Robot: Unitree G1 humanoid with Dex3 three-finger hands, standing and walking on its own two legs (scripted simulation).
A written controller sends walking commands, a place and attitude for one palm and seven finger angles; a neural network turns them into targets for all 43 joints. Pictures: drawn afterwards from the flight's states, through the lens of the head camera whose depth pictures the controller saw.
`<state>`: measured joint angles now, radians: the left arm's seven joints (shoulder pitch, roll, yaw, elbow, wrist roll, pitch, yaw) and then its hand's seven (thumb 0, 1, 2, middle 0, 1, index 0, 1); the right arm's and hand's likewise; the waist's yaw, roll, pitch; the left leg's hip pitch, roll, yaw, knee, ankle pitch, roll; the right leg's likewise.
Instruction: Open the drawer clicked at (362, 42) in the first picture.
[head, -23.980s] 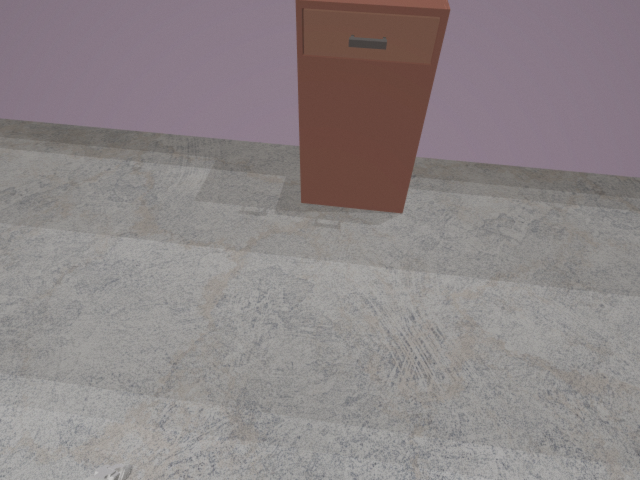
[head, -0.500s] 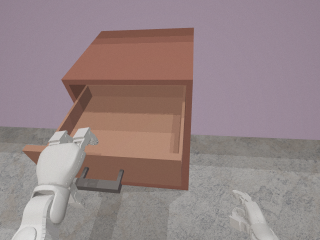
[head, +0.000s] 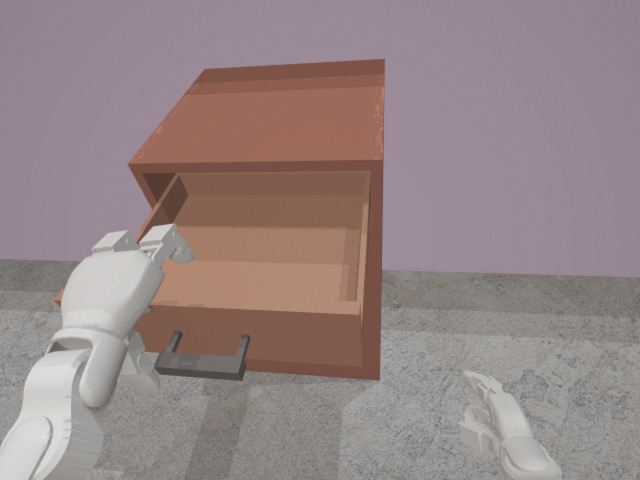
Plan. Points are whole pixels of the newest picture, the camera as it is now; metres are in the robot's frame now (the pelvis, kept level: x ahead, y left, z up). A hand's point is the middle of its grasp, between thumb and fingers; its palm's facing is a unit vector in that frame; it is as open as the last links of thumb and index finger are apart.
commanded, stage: draw the hand back to the body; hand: left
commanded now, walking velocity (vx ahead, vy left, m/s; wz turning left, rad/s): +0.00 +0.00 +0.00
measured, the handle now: (205, 352) +0.27 +0.22 -0.01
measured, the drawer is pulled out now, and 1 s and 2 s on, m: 0.30 0.30 0.30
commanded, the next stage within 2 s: step back with the hand held close in 1.64 s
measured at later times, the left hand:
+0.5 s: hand (124, 339) +0.21 +0.25 +0.13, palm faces +0.09 -0.09 -0.99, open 13.8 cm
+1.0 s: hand (118, 308) +0.21 +0.23 +0.18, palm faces +0.42 -0.84 -0.35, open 12.5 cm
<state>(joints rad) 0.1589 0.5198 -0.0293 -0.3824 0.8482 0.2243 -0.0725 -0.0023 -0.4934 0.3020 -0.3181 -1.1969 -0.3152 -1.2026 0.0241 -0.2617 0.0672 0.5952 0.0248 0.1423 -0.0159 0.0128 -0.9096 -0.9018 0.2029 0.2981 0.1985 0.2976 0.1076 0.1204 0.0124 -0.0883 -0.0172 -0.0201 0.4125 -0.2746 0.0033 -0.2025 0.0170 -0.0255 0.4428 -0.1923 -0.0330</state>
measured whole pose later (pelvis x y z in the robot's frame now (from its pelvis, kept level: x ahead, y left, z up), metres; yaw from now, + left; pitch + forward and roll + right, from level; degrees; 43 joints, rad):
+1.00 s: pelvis +0.02 +0.00 +0.00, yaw +2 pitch -5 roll -1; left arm 0.43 0.32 0.25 -0.54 -0.03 -0.11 0.12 -0.01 -0.16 0.45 -0.29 -0.98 -0.29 -0.98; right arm 0.19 -0.21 0.05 0.65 -0.02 -0.16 -0.08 0.01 -0.91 -0.90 0.21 0.30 0.20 0.30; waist 0.07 0.04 0.04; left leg -0.03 -0.01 -0.05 0.43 -0.32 0.00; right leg -0.12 0.02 -0.06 0.43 -0.23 -0.03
